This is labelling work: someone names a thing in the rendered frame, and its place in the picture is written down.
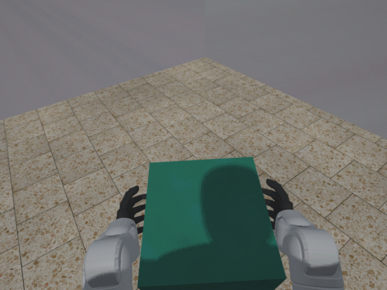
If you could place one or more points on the robot right forearm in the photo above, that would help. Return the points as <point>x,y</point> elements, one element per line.
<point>312,253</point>

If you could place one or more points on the carton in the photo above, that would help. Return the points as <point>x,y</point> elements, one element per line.
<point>207,227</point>

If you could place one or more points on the robot left forearm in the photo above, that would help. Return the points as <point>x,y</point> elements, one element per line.
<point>108,260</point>

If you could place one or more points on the left robot hand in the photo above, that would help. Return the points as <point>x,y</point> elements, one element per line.
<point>127,210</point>

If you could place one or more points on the right robot hand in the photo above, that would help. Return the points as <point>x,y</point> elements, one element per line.
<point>281,199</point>

